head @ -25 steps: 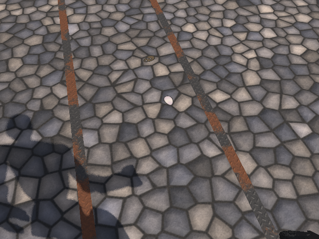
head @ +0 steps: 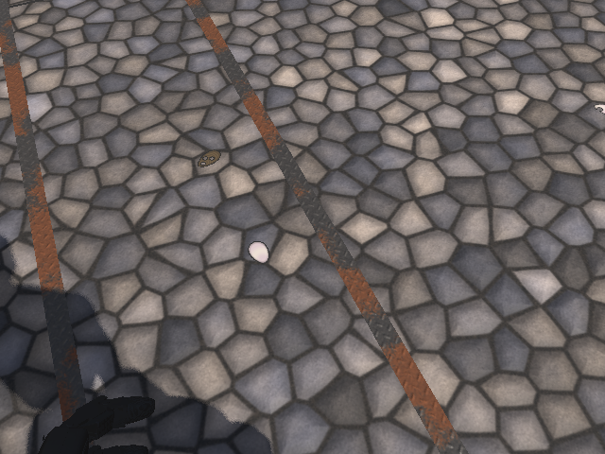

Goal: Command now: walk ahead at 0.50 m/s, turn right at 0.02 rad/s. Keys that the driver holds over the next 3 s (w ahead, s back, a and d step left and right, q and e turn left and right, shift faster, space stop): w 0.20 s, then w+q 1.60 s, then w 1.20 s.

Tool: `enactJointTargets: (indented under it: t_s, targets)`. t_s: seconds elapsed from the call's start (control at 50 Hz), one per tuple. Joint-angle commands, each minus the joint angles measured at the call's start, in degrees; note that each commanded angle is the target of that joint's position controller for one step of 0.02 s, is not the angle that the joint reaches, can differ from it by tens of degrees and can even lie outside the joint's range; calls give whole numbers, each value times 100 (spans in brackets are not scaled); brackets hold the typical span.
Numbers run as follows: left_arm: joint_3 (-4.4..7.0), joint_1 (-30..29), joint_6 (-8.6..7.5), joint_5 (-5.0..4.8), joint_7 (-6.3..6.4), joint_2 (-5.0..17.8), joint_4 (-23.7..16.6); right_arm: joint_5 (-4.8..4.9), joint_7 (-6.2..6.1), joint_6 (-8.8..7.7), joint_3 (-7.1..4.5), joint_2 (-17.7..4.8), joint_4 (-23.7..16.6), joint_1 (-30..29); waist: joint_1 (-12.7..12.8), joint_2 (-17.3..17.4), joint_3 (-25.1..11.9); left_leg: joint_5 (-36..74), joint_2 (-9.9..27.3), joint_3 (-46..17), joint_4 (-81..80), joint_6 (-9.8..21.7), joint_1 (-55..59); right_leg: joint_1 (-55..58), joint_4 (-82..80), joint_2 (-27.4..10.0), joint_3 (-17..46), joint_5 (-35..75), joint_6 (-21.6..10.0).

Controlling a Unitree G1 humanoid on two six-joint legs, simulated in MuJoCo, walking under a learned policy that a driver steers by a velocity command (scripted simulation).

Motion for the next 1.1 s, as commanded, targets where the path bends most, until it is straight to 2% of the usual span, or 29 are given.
enactJointTargets:
  t_s: [0.02, 0.04, 0.06, 0.08, 0.14, 0.2, 0.3, 0.4, 0.46, 0.48, 0.5, 0.52, 0.54, 0.56, 0.58, 0.6, 0.64, 0.68, 0.76, 0.82, 0.88, 0.92, 0.96, 0.98, 1.0, 1.02, 1.04, 1.06, 1.1]
  targets:
    - [376, 2125, 51, -50, 76, 1106, 219, 116, 61, -316, -95, -772, -604, -55, 1090, -1088, -1692, -444, 82, -530, 3511, 96, -3935, 4638, -1299, -2145, 3765, -1076, -1390]
    - [315, 1754, 60, -48, 87, 943, 181, 158, 79, -348, -100, -793, -729, -528, 977, -755, -1035, 81, 352, -352, 3347, 134, -3973, 3809, -1422, -1886, 2960, -910, -1187]
    - [265, 1419, 55, -7, 64, 813, 180, 82, 67, -336, -99, -710, -761, -741, 792, -400, -573, 486, 537, -246, 2985, 99, -3786, 3001, -1641, -1631, 2439, -464, -1083]
    - [220, 1195, 23, 32, 43, 667, 164, 4, 50, -283, -133, -676, -738, -725, 600, -429, -375, 775, 695, -279, 2663, 61, -3471, 2458, -1834, -1434, 2079, -59, -1007]
    - [246, 1070, -83, 9, 25, 711, 278, -23, 36, -116, -87, -371, -658, -488, 318, -524, -262, 1170, 773, -215, 2267, -98, -3009, 1746, -2250, -1274, 1507, 597, -1100]
    - [292, 1255, -107, 8, 88, 870, 475, -75, 14, -89, -65, -302, -840, -1052, 405, -359, -42, 2004, 808, -197, 1379, -218, -3333, 1727, -2422, -1199, 1088, 952, -1089]
    - [320, 1601, -79, 4, 159, 1051, 758, 23, 150, -146, 16, -149, -1026, -1912, 778, -312, 131, 3343, 569, 7, -156, -87, -3055, 1998, -2535, -1127, 316, 803, -778]
    - [362, 1881, 57, -42, 199, 1113, 1074, 58, 305, -142, 1, -229, -1388, -2467, 910, -276, 292, 2717, 406, -33, -666, 214, -3496, 3176, -2146, -1539, 75, 1192, -600]
    - [411, 1690, 182, -51, 279, 1281, 1053, 8, 363, -127, -110, -437, -1420, -2029, 578, -498, -131, 1894, -11, 446, -705, 487, -2627, 3466, -1116, -1516, -229, 3599, -359]
    - [407, 1591, 246, -46, 324, 1289, 1012, 5, 346, -114, -243, -633, -1259, -1313, 172, -450, -552, 1991, -268, 625, -897, 634, -1645, 3276, -131, -1334, -471, 4346, -203]
    - [353, 1644, 255, 8, 389, 1192, 913, 27, 277, -88, -431, -1015, -1047, -382, -206, -192, -1097, 2249, -80, 96, -913, 886, -58, 2308, 1259, -1106, -623, 3736, 20]
    - [119, 2167, 114, 147, 317, 574, 631, 21, 211, -70, -604, -1718, -1032, 134, -14, 1126, -1846, 1734, 1405, -2730, -1073, 1932, 2308, -261, 3577, -195, -623, 492, 444]
    - [87, 1984, -101, 118, 225, 629, 678, 85, 213, -74, -488, -1359, -1064, 229, -105, 1132, -2444, 1167, 1913, -4624, -2052, 2315, 2971, -1336, 4472, 339, 468, -2588, 478]
    - [196, 1476, -244, -119, 134, 1015, 529, 33, 197, -84, -388, -1055, -1072, 58, -202, 829, -1753, 1006, 1732, -3844, -2176, 1972, 2525, -1876, 4681, -45, 806, -2282, 348]
    - [167, 1126, -318, -167, 126, 985, 415, 15, 176, -92, -356, -913, -1141, -271, -84, 398, -1148, 1308, 1492, -3087, -2210, 1765, 1696, -1871, 4346, -297, 700, -1800, 270]
    - [181, 994, -329, -54, 165, 953, 404, 2, 166, -82, -315, -785, -1218, -618, 134, 37, -695, 1856, 1281, -2545, -2312, 1630, 824, -1626, 3799, -486, 634, -1484, 294]
    - [241, 1089, -205, 78, 206, 946, 395, -77, 141, -75, -249, -599, -1381, -982, 480, 242, -440, 2628, 983, -2071, -2588, 1568, -206, -918, 3221, -651, 635, -1153, 408]
    - [222, 1184, -94, 111, 224, 789, 380, -45, 92, -96, -283, -674, -1400, -983, 578, 305, -408, 3076, 864, -1761, -2719, 1645, -657, -723, 2827, -611, 527, -946, 589]
    - [137, 349, -68, 112, 237, 551, 135, 25, -38, -79, -355, -860, -1287, -678, 326, 323, -188, 2875, 513, -1293, -2727, 1370, -1050, -558, 1157, -378, 464, 464, 776]
    - [112, -230, -124, 28, 164, 521, -11, 60, -84, -25, -374, -903, -1177, -375, 85, 423, -147, 2320, 476, -1415, -2625, 1197, -1084, -120, 221, -114, 457, 1191, 777]
    - [177, -418, -186, -27, 98, 718, -104, 95, -108, 30, -373, -850, -1093, -177, 74, 475, -141, 2003, 668, -1913, -2230, 1113, -594, -8, -258, -53, 667, 965, 671]
    - [241, -268, -236, -39, 74, 855, -87, 72, -127, 65, -389, -852, -1103, -223, 209, 612, -157, 2069, 786, -2241, -1883, 1026, -328, 220, -396, -51, 707, 471, 519]
    - [359, 512, -284, -2, 117, 1027, 110, 46, -114, 90, -329, -650, -1168, -338, 631, 638, -499, 2383, 487, -2181, -1146, 800, -443, 1394, -735, -110, 587, 315, 236]
    - [443, 1287, -303, 95, 166, 1295, 185, -16, -85, 69, -204, -324, -1265, -355, 980, 192, -1214, 1950, 155, -1767, 239, 599, -1008, 2768, -612, -916, 1287, 54, -113]
    - [570, 1909, -224, 164, 184, 1793, 344, 93, -86, 10, -86, 54, -1415, 410, 763, -1467, -1986, -269, -700, -909, 2160, 168, -2988, 4770, -908, -2241, 3676, -884, -1043]
    - [514, 1970, -181, 0, 140, 1439, 403, 164, -98, -16, -140, -424, -1361, 500, 808, -1665, -1869, -762, -296, -902, 3127, 80, -3930, 4793, -1307, -2556, 4809, -2246, -1194]
    - [398, 1700, -156, -13, 159, 1002, 309, 149, -99, 10, -254, -832, -1359, -65, 968, -984, -1095, -220, -49, -921, 3429, 38, -4147, 4119, -1438, -2268, 3980, -2389, -921]
    - [340, 1408, -115, 36, 171, 863, 279, 86, -105, 45, -278, -850, -1429, -460, 921, -593, -636, 221, 142, -714, 3382, 4, -4017, 3432, -1491, -2005, 3121, -1706, -716]
    - [251, 1099, -91, 92, 184, 636, 349, 41, -52, 75, -305, -684, -1536, -713, 696, -618, -159, 703, 432, -659, 2941, -10, -3659, 2506, -1766, -1582, 2067, -582, -572]
Next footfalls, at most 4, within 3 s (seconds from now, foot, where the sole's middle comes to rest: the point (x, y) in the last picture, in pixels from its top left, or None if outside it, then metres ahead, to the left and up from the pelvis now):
0.50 left None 0.43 0.14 -0.76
0.98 right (293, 330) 0.75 0.01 -0.76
1.50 left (139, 306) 0.84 0.38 -0.76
1.98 right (124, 205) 1.18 0.46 -0.76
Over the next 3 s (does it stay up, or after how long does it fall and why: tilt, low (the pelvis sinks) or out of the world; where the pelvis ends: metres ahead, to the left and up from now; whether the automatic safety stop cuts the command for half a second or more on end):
stays up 1.29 0.87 0.00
